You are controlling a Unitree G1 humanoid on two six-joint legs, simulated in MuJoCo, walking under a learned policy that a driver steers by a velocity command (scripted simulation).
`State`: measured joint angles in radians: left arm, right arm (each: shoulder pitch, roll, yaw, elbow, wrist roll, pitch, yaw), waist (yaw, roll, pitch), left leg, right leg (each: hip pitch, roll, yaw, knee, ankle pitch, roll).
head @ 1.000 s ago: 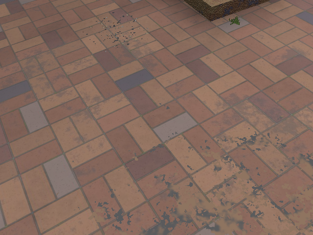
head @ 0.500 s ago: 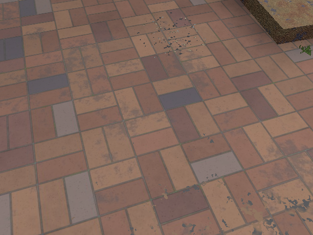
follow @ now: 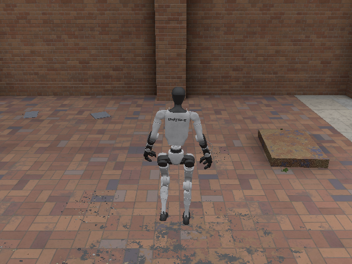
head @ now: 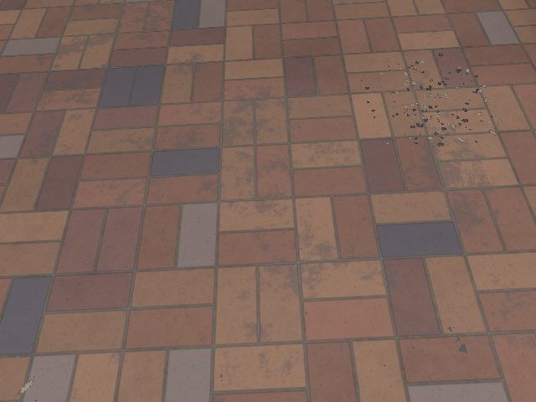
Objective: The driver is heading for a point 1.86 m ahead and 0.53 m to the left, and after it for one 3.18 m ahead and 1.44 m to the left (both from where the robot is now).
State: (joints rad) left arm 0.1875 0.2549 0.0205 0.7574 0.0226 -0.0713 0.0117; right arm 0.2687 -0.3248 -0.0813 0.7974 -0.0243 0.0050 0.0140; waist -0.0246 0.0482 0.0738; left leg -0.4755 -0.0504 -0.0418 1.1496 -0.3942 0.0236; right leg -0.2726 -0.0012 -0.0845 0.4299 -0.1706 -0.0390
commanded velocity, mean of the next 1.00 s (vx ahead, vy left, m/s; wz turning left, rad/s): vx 0.06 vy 0.00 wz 0.55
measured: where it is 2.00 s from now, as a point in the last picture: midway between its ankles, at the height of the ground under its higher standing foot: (192, 395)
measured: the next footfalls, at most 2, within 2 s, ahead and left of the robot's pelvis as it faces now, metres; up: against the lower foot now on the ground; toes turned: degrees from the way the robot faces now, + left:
left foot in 0.30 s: +0.17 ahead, +0.12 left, +0.00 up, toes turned +12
right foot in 0.76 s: +0.18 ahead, -0.07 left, +0.00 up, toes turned +31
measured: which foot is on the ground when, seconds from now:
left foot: up 0.00-0.28, down 0.30-0.76, up 0.78-1.00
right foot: down 0.00-0.30, up 0.32-0.74, down 0.76-1.00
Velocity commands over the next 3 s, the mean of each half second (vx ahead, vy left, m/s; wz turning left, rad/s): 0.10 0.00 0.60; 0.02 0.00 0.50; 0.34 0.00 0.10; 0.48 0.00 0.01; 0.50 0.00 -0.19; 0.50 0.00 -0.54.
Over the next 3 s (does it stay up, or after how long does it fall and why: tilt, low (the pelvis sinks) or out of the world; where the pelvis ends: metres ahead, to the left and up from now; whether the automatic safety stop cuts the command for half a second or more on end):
stays up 0.93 0.45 0.00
